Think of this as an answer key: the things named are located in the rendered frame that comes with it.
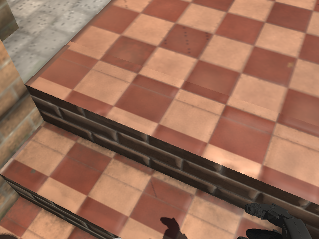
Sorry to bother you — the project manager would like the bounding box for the right robot hand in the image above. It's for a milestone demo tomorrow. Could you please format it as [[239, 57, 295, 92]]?
[[237, 203, 312, 239]]

